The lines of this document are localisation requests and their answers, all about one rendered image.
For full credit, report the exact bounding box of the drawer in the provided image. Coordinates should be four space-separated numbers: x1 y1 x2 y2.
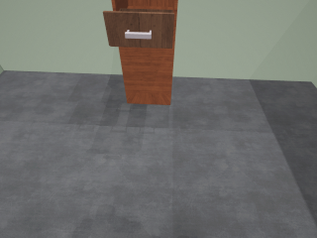
103 8 174 49

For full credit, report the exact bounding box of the handle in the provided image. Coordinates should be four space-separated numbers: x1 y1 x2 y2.
125 30 152 40

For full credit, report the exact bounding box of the cabinet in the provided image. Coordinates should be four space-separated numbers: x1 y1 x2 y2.
111 0 178 105

